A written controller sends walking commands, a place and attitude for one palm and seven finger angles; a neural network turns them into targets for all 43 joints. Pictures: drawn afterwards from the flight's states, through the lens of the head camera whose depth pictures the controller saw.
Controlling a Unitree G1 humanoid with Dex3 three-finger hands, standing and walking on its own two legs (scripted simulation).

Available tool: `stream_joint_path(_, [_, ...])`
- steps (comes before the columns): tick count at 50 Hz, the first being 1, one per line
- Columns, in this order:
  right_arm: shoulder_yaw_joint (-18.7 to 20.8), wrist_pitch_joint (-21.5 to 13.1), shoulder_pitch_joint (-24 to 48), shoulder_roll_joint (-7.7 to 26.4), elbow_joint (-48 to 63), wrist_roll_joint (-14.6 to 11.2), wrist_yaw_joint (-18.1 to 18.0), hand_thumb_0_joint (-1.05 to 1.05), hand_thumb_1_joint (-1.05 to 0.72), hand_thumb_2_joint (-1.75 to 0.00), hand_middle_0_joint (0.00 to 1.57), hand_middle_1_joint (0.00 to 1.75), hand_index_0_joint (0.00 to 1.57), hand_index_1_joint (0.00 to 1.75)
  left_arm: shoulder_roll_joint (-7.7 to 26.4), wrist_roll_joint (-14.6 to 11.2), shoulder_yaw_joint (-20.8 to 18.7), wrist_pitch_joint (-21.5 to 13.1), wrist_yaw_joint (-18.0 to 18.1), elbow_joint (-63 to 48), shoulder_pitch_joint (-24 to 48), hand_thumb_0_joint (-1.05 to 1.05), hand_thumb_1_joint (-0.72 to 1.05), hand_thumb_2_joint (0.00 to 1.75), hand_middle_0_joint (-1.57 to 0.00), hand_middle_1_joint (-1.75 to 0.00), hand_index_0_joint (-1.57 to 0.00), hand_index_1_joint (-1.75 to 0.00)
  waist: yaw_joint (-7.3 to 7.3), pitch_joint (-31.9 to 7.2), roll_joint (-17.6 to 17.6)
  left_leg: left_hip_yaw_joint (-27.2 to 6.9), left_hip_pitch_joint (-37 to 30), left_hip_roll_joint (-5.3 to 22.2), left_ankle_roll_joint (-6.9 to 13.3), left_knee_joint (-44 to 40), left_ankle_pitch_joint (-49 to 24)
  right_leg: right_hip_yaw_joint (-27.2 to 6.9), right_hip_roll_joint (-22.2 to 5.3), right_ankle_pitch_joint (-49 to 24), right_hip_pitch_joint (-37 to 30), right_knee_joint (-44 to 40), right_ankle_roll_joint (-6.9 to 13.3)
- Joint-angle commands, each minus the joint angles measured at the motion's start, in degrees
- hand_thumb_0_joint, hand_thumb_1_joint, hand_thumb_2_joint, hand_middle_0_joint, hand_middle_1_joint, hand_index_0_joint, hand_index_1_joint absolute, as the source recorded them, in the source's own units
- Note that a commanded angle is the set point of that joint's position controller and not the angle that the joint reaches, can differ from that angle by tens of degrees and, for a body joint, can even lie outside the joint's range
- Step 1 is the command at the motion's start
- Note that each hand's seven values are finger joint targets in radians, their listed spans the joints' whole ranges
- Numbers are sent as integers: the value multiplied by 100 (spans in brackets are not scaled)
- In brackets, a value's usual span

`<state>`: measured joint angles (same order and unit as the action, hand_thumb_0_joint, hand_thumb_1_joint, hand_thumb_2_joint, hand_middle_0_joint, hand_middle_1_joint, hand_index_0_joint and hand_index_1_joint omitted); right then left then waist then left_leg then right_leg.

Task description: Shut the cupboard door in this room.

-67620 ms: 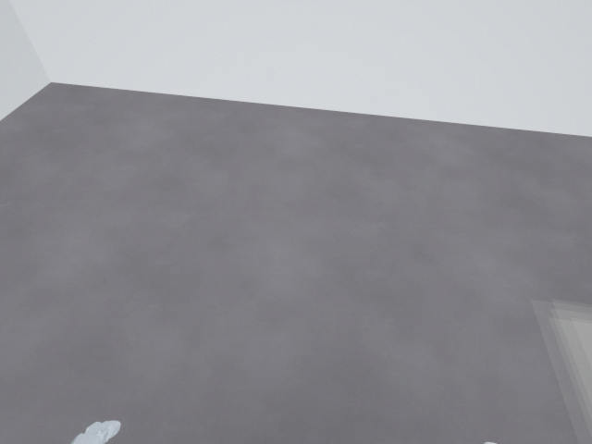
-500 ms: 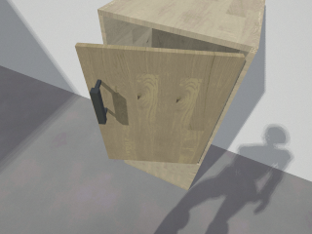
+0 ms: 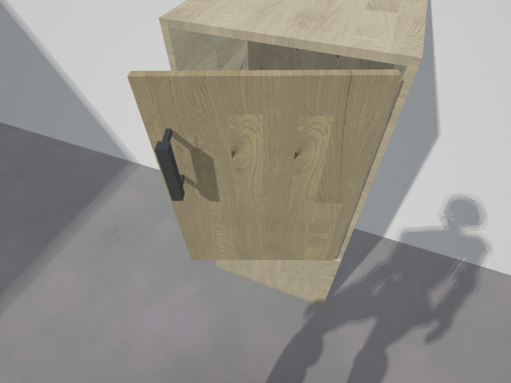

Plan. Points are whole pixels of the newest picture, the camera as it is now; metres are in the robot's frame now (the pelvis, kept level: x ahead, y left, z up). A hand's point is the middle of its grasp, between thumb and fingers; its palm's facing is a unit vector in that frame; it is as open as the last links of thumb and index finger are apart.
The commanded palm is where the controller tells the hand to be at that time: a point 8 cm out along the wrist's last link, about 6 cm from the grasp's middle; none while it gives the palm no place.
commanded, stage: look again from close up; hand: left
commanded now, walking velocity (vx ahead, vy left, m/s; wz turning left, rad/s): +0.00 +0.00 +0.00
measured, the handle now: (173, 165) +0.48 +0.19 +0.06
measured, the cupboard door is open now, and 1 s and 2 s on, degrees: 21 21 21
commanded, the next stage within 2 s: raise the hand and make a fist in 0.12 s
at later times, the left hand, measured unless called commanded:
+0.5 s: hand (155, 330) +0.19 +0.16 +0.01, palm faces +0.13 -0.99 -0.03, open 6.8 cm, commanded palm +0.10 +0.22 -0.04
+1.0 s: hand (146, 358) +0.16 +0.17 -0.01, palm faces +0.00 -1.00 +0.00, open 4.4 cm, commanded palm +0.12 +0.23 +0.00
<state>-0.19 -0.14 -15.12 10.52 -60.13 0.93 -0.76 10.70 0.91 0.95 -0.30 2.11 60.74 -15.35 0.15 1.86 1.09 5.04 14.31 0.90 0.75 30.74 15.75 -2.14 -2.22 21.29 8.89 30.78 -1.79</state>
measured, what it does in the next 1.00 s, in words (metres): lowers itself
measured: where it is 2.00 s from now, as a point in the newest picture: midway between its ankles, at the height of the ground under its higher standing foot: outside the picture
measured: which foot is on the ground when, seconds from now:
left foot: down 0.00-1.00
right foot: down 0.00-1.00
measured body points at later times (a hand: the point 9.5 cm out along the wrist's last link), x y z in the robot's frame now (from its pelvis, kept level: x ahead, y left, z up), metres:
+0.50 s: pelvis -0.03 -0.03 -0.03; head -0.01 -0.03 +0.42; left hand +0.18 +0.21 +0.02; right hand +0.15 -0.28 -0.11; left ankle +0.01 +0.11 -0.73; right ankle -0.05 -0.14 -0.73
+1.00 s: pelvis -0.05 -0.02 -0.07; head -0.01 -0.02 +0.38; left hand +0.16 +0.23 -0.01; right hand +0.11 -0.23 -0.15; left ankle +0.01 +0.11 -0.73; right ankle -0.05 -0.14 -0.73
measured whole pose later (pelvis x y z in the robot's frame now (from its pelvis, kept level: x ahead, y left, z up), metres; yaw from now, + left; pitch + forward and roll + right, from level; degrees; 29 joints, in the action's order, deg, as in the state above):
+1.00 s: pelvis -0.05 -0.02 -0.07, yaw +2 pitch +10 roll -2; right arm -1.1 -11.6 -16.2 9.4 -32.1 -2.0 -4.2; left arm 14.1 -17.2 -9.6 -10.0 -16.0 -3.4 -22.2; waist 0.5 -6.5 2.4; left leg -0.1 46.9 4.0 -0.9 60.4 23.6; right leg 3.3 -0.1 30.6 39.5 60.0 0.2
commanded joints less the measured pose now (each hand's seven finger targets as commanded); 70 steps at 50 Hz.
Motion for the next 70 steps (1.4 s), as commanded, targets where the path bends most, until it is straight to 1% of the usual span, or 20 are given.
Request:
stream_joint_path(1, [129,-149,-111,633,262,-16,-43,0,-90,-90,20,30,20,30,641,-15,-124,-57,27,-185,-354,0,90,90,-20,-30,-20,-30,-53,93,-143,-633,-325,502,178,-769,-742,-196,-191,-717,558,-582,332])
stream_joint_path(10, [135,-155,-54,661,105,-32,-60,0,-90,-90,20,30,20,30,735,-16,-127,-81,18,-102,-303,0,90,90,-20,-30,-20,-30,-37,26,-130,-520,-506,505,133,-697,-1092,-276,-250,-1281,515,-668,321])
stream_joint_path(11, [162,-144,279,778,457,-79,-18,0,-90,-90,20,30,20,30,629,61,-144,-165,213,-11,-697,0,90,90,-20,-30,-20,-30,-133,255,-656,-479,-100,669,-21,430,-1648,-542,-536,-2812,610,-938,206])
stream_joint_path(12, [382,-1296,-287,1797,1755,-127,-547,0,-90,-90,20,30,20,30,4317,-609,-2766,-1848,294,-9378,4429,0,90,90,-20,-30,-20,-30,759,-2282,-83,-466,-2121,209,161,568,-2594,401,82,-3545,596,481,276])
stream_joint_path(13, [77,-1795,95,1096,1872,-423,-695,0,-90,-90,20,30,20,30,1205,-738,-530,-1270,229,-7039,-50,0,90,90,-22,-32,-22,-32,43,-2983,2130,-515,-2494,235,134,21,-3606,620,300,-2046,1074,1047,230])
stream_joint_path(14, [109,-1924,171,999,1673,-342,-636,0,-90,-90,20,30,20,30,1161,-1010,-861,-963,479,-7178,-16,0,90,90,-24,-34,-24,-34,-167,-2787,1883,-580,-2101,371,-233,-80,-4202,730,263,-1141,923,668,278])
stream_joint_path(15, [137,-1970,235,711,1471,-386,-438,0,-90,-90,20,30,20,30,-512,-982,100,-289,422,-5752,-1394,0,90,90,-25,-36,-25,-36,126,-1769,1193,-686,-1295,323,-147,-229,-3327,712,182,-843,1395,494,169])
stream_joint_path(16, [322,-2032,159,992,1907,-386,-333,0,-90,-90,20,30,20,30,-86,-1032,-68,-489,400,-6862,-75,0,90,90,-27,-38,-27,-38,206,-898,818,-684,-550,253,-115,-69,-1989,665,135,-1139,1418,253,193])
stream_joint_path(19, [461,-2059,457,956,2317,-288,-248,0,-90,-90,20,30,20,30,233,-1016,-943,-1254,-69,-5294,-1548,0,90,90,-33,-44,-33,-44,18,251,-767,-585,1008,-82,-64,521,-629,792,181,-676,2193,203,222])
stream_joint_path(21, [519,-2001,651,879,2553,-157,-97,0,-90,-90,20,30,20,30,-25,-1254,-1120,-2091,-705,-4607,-2248,0,90,90,-36,-48,-36,-48,-281,-120,-1884,-561,1830,-132,-152,1213,-649,801,216,-1008,2577,1002,201])
stream_joint_path(23, [597,-1913,781,889,2762,-135,2,0,-90,-90,20,30,20,30,87,-1552,-1362,-2978,-1505,-4584,-2480,0,90,90,-40,-52,-40,-52,-443,-662,-2120,-476,2426,-185,-219,1716,-402,542,108,-1370,2595,1527,134])
stream_joint_path(27, [644,-1782,944,976,3467,-209,31,0,-90,-90,20,30,20,30,1045,-1838,-2057,-3411,-2509,-5309,-1686,0,90,90,-47,-60,-47,-60,-593,-1657,-263,-202,2763,-335,-144,2437,-151,-162,-71,-935,2523,1928,193])
stream_joint_path(31, [537,-1820,773,907,3813,-227,-112,0,-90,-90,20,30,20,30,1229,-2051,-1879,-3477,-2320,-7533,-148,0,90,90,-55,-68,-55,-68,-190,-2228,776,-359,2489,-158,19,2868,291,-519,8,557,3194,1729,179])
stream_joint_path(35, [424,-2007,578,996,3555,-205,-371,0,-90,-90,20,30,20,30,952,-1987,-1091,-3834,-2084,-8577,772,0,90,90,-62,-76,-62,-76,304,-1761,581,-631,2486,48,137,3097,678,-345,251,1188,3970,1806,289])
stream_joint_path(39, [331,-2001,440,1078,3461,-304,-537,0,-90,-90,20,30,20,30,914,-1897,-850,-3114,-2268,-7521,316,0,90,90,-69,-84,-69,-84,420,-1268,-62,-762,2910,72,170,2990,949,-208,361,1414,3946,1679,224])
stream_joint_path(46, [349,-1538,719,765,4009,-362,-462,0,-90,-90,20,30,20,30,1301,-2038,-2076,-1159,-1889,-7500,-1160,0,90,90,-82,-98,-82,-98,-537,-2180,-36,-620,2267,-71,63,2178,64,19,150,408,2425,1513,160])
stream_joint_path(50, [307,-1557,598,659,3943,-237,-378,0,-90,-90,20,30,20,30,1026,-1978,-2002,-1761,-1230,-8297,-1161,0,90,90,-90,-106,-90,-106,-446,-2081,-98,-659,1886,-40,36,1988,-647,528,319,-1033,2436,1886,192])
stream_joint_path(55, [280,-1708,351,940,3703,-176,-291,0,-90,-90,20,30,20,30,660,-1753,-1057,-2585,-1441,-7962,-660,0,90,90,-99,-116,-99,-116,89,-1326,76,-795,2035,28,40,2021,88,605,384,-62,3367,1911,243])
stream_joint_path(64, [254,-1743,358,987,3865,-277,-388,0,-90,-90,20,30,20,30,1409,-1810,-1753,-2043,-1496,-8661,-633,0,90,90,-115,-134,-115,-134,-238,-2175,543,-963,1318,34,23,1451,254,684,418,-44,2650,1723,314])
stream_joint_path(70, [114,-1552,414,937,3938,-293,-323,0,-90,-90,20,30,20,30,806,-1759,-1225,-1710,-1257,-8326,-562,0,90,90,-126,-146,-126,-146,-33,-1153,488,-978,1381,72,-21,1160,571,793,444,2,2728,1436,289])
